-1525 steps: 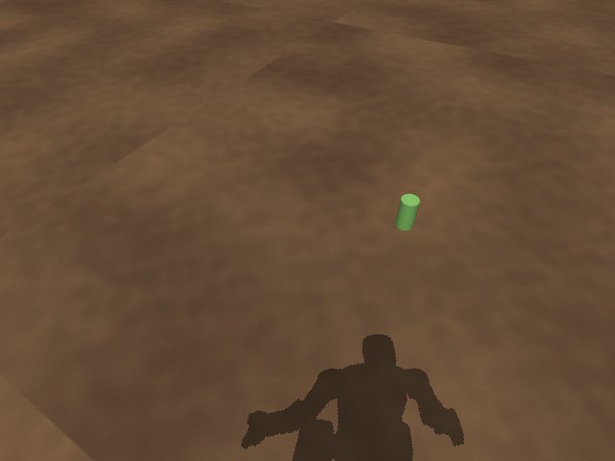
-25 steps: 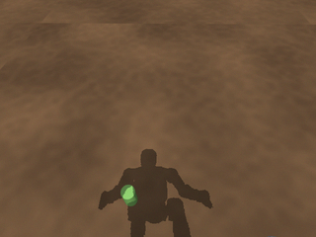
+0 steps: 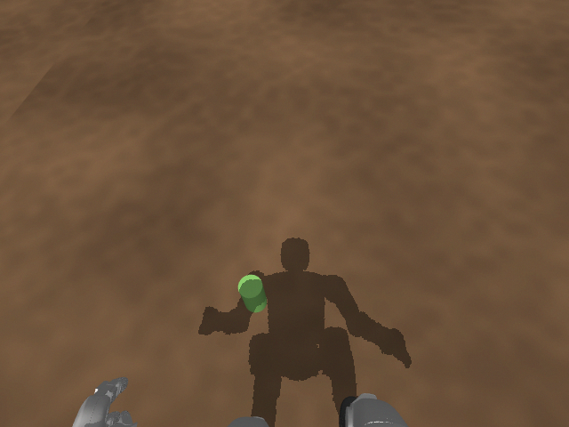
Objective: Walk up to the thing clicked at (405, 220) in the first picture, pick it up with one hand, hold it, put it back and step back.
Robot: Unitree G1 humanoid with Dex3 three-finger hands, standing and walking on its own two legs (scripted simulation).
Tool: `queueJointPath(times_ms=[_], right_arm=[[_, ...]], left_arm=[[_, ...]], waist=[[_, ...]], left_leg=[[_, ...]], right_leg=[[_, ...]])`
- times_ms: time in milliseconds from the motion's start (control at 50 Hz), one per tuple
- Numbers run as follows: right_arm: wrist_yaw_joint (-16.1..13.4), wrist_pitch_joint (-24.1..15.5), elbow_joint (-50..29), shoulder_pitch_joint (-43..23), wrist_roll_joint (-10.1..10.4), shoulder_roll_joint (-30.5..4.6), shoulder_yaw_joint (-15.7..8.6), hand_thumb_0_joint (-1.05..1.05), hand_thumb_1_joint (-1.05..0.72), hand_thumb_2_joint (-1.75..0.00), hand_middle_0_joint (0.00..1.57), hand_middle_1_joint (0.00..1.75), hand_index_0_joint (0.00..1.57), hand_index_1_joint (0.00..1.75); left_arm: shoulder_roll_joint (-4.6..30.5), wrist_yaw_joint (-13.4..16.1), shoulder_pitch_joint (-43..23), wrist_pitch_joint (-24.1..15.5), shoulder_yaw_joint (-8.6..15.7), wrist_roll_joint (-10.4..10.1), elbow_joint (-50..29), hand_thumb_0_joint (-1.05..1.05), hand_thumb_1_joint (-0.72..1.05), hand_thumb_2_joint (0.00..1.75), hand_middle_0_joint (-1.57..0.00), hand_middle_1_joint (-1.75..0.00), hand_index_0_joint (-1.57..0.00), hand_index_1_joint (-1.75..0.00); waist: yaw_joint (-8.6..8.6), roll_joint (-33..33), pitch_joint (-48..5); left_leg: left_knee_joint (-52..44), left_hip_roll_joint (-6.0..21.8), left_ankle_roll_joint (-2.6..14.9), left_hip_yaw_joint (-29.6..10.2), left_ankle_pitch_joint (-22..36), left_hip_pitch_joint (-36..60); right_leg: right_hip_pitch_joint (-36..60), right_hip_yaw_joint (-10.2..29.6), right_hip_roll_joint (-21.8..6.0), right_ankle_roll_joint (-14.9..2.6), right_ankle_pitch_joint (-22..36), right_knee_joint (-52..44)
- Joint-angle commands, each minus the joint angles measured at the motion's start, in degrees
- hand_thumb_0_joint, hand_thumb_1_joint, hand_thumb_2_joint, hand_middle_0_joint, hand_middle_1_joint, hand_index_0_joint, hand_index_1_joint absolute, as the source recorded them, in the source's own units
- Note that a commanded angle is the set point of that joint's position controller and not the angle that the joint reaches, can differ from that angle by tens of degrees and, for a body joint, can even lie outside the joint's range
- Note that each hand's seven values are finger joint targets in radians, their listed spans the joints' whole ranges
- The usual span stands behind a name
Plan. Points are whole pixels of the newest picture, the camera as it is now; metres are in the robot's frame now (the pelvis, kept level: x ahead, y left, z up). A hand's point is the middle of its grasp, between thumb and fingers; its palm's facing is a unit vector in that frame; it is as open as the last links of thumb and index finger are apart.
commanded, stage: step back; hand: left
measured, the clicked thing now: (253, 294) +0.53 +0.17 -0.68
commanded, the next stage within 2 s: none
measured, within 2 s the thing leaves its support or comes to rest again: neither
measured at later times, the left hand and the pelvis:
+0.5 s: hand out of the picture -0.03 +0.27 -0.14, palm faces -0.10 -0.91 -0.41, open 7.4 cm; pelvis -0.13 +0.02 +0.00, yaw -6 degrees
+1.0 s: hand out of the picture -0.14 +0.32 -0.15, palm faces -0.10 -0.93 -0.36, open 7.4 cm; pelvis -0.27 +0.06 +0.01, yaw -6 degrees
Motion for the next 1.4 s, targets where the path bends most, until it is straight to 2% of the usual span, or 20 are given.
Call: queueJointPath(times_ms=[0,80,140,280,380,400,440,520,660,740,760,800,860,1000,1100,1140,1160,1180,1260,1380], right_arm=[[-0.31,-1.79,-1.66,8.33,-0.86,-9.37,-3.48,0.0,-0.9,-0.9,0.2,0.3,0.2,0.3],[0.09,-2.3,-6.14,-1.46,-1.82,-19.54,-5.72,0.0,-0.9,-0.9,0.2,0.3,0.2,0.3],[-0.87,-2.73,-8.16,-6.79,-2.05,-11.75,-3.3,0.0,-0.9,-0.9,0.2,0.3,0.2,0.3],[-1.36,-2.56,-8.23,1.58,-0.54,-10.72,-3.84,0.0,-0.9,-0.9,0.2,0.3,0.2,0.3],[-0.85,-0.84,-9.52,-2.73,1.18,-11.34,-3.87,0.0,-0.9,-0.9,0.2,0.3,0.2,0.3],[-0.71,-0.94,-10.27,-2.97,1.6,-9.14,-3.17,0.0,-0.9,-0.9,0.2,0.3,0.2,0.3],[-1.55,-0.48,-11.2,-5.9,1.0,-8.87,-3.44,0.0,-0.9,-0.9,0.2,0.3,0.2,0.3],[-1.37,-1.15,-8.24,-0.9,1.58,-9.46,-3.48,0.0,-0.9,-0.9,0.2,0.3,0.2,0.3],[-1.78,-2.57,-9.01,1.19,0.54,-7.64,-2.65,0.0,-0.9,-0.9,0.2,0.3,0.2,0.3],[-1.53,-3.5,-7.4,4.58,-1.64,-11.22,-5.02,0.0,-0.9,-0.9,0.2,0.3,0.2,0.3],[-1.14,-3.35,-8.61,1.73,-2.3,-16.13,-5.82,0.0,-0.9,-0.9,0.2,0.3,0.2,0.3],[-1.08,-3.7,-9.42,-0.62,-1.38,-18.69,-6.42,0.0,-0.9,-0.9,0.2,0.3,0.2,0.3],[-1.44,-3.93,-10.66,-5.76,-1.69,-11.37,-4.11,0.0,-0.9,-0.9,0.2,0.3,0.2,0.3],[-1.75,-3.59,-10.88,0.53,-0.68,-11.93,-4.83,0.0,-0.9,-0.9,0.2,0.3,0.2,0.3],[-1.25,-1.69,-11.98,-3.24,-0.39,-13.85,-4.9,0.0,-0.9,-0.9,0.2,0.3,0.2,0.3],[-0.84,-1.33,-12.54,-2.65,0.33,-10.59,-3.83,0.0,-0.9,-0.9,0.2,0.3,0.2,0.3],[-1.42,-1.68,-13.91,-5.41,0.77,-7.93,-3.29,0.0,-0.9,-0.9,0.2,0.3,0.2,0.3],[-2.35,-1.57,-13.07,-4.38,0.34,-10.18,-4.36,0.0,-0.9,-0.9,0.2,0.3,0.2,0.3],[-1.75,-1.86,-9.2,1.08,1.24,-9.34,-3.56,0.0,-0.9,-0.9,0.2,0.3,0.2,0.3],[-2.28,-3.99,-10.57,1.6,-0.01,-6.59,-2.08,0.0,-0.9,-0.9,0.2,0.3,0.2,0.3]], left_arm=[[16.29,0.19,1.64,0.77,3.93,-0.73,-4.13,0.0,0.9,0.9,-0.2,-0.3,-0.2,-0.3],[14.29,0.98,-3.56,0.68,4.32,0.13,-5.05,0.0,0.9,0.9,-0.2,-0.3,-0.2,-0.3],[12.66,0.33,4.63,0.8,4.1,-1.55,-1.96,0.0,0.9,0.9,-0.2,-0.3,-0.2,-0.3],[10.98,0.3,4.09,-1.07,3.08,-0.85,-4.18,0.0,0.9,0.9,-0.2,-0.3,-0.2,-0.3],[11.67,0.32,11.06,-2.3,3.61,0.32,0.25,0.0,0.9,0.9,-0.2,-0.3,-0.2,-0.3],[15.0,0.4,10.92,-2.65,4.25,0.9,-0.28,0.0,0.9,0.9,-0.2,-0.3,-0.2,-0.3],[24.05,0.2,5.67,-2.45,5.85,1.43,-3.7,0.0,0.9,0.9,-0.2,-0.3,-0.2,-0.3],[15.37,0.53,1.96,-2.09,4.49,0.08,-6.01,0.0,0.9,0.9,-0.2,-0.3,-0.2,-0.3],[14.19,0.88,6.25,-0.15,4.27,0.49,-7.13,0.0,0.9,0.9,-0.2,-0.3,-0.2,-0.3],[12.59,0.04,5.74,1.51,2.96,-0.7,-8.49,0.0,0.9,0.9,-0.2,-0.3,-0.2,-0.3],[10.23,0.14,6.7,1.52,2.52,-1.07,-8.43,0.0,0.9,0.9,-0.2,-0.3,-0.2,-0.3],[14.75,1.29,0.11,1.31,4.04,-0.01,-8.19,0.0,0.9,0.9,-0.2,-0.3,-0.2,-0.3],[13.31,0.21,7.03,1.46,3.99,-1.22,-5.16,0.0,0.9,0.9,-0.2,-0.3,-0.2,-0.3],[12.28,-0.45,6.85,0.53,3.36,-0.19,-5.61,0.0,0.9,0.9,-0.2,-0.3,-0.2,-0.3],[11.36,-0.89,14.78,-0.22,3.16,0.12,-0.78,0.0,0.9,0.9,-0.2,-0.3,-0.2,-0.3],[15.72,-0.95,14.21,-0.59,4.54,1.32,-0.67,0.0,0.9,0.9,-0.2,-0.3,-0.2,-0.3],[21.03,-1.21,11.6,-0.17,5.87,1.02,-2.33,0.0,0.9,0.9,-0.2,-0.3,-0.2,-0.3],[25.25,-0.97,6.33,-0.2,6.46,1.45,-4.59,0.0,0.9,0.9,-0.2,-0.3,-0.2,-0.3],[15.15,-0.13,-1.63,-0.5,4.38,0.9,-6.6,0.0,0.9,0.9,-0.2,-0.3,-0.2,-0.3],[14.34,0.59,6.37,0.9,4.42,1.36,-6.82,0.0,0.9,0.9,-0.2,-0.3,-0.2,-0.3]], waist=[[-1.6,-11.11,-16.7],[-3.66,14.57,-8.82],[2.24,5.71,-8.65],[-2.65,8.4,-14.1],[-0.16,5.73,-16.65],[-0.13,-0.95,-16.7],[3.17,-20.22,-11.79],[-0.77,-8.43,-10.03],[2.04,-13.94,-14.97],[0.73,-5.2,-16.28],[1.17,8.95,-14.77],[-2.34,11.54,-10.02],[3.14,5.84,-8.59],[-1.3,8.6,-13.8],[1.75,9.07,-17.75],[1.52,-1.01,-15.78],[3.23,-15.77,-11.81],[3.8,-20.32,-9.09],[-1.82,-9.02,-6.95],[2.74,-14.28,-13.73]], left_leg=[[-19.26,0.21,2.27,5.66,14.99,6.95],[-31.0,24.88,19.27,-26.92,19.61,-7.27],[-22.59,14.02,11.99,-7.8,35.41,1.17],[-13.95,16.21,15.45,-7.15,45.22,20.46],[-6.1,11.83,8.87,-3.17,32.1,8.67],[-2.99,8.61,5.98,-2.23,20.7,-0.39],[18.39,-1.97,0.57,-1.99,-10.08,-8.65],[24.3,-4.92,0.48,-5.08,-2.58,-10.41],[-6.92,0.81,-0.61,1.25,-0.13,-8.01],[-24.12,7.69,2.75,-6.61,23.55,9.8],[-26.29,19.02,8.23,-21.45,30.28,12.99],[-29.04,27.01,18.39,-28.32,26.9,-2.89],[-23.07,13.76,10.36,-7.22,34.79,1.79],[-18.43,17.18,15.03,-8.17,36.5,13.93],[-12.07,14.64,10.81,-4.91,29.36,7.06],[-5.59,7.36,5.31,-2.95,14.58,-6.38],[3.79,-3.37,1.58,0.39,-1.94,-14.3],[16.55,-1.8,-0.15,-1.97,-8.77,-9.52],[22.64,-5.55,0.64,-3.69,0.21,-10.05],[-7.54,0.36,-0.73,2.79,-0.29,-11.48]], right_leg=[[11.76,12.15,-9.06,-6.47,11.07,-3.38],[-0.22,13.08,8.65,0.38,-26.83,32.4],[-6.04,14.95,10.86,-0.93,-17.94,37.83],[-5.51,10.33,6.1,2.59,-20.49,15.25],[14.62,4.92,5.51,0.68,4.07,-16.2],[19.47,15.2,-0.1,-0.93,10.97,-13.4],[7.29,39.52,-19.95,-17.81,17.9,-15.27],[11.03,18.18,-8.36,-10.82,25.13,-8.89],[24.28,17.31,-7.54,-9.95,23.96,-2.66],[6.72,13.7,-0.81,-3.51,6.6,7.83],[-6.24,9.36,9.43,-1.09,-19.79,18.07],[-0.52,16.31,7.78,-0.02,-26.11,34.01],[-5.17,16.96,10.87,-0.65,-17.04,39.01],[-1.51,12.21,6.3,3.05,-19.89,19.3],[14.22,4.47,5.08,0.57,-4.95,-12.05],[18.42,16.67,-0.77,-2.79,-4.25,-12.69],[12.01,30.29,-11.2,-9.66,-5.36,-17.0],[-0.7,39.82,-20.53,-17.03,-4.18,-19.74],[3.7,15.24,-7.75,-9.67,11.83,-10.75],[26.36,14.97,-8.16,-9.44,24.71,-0.89]])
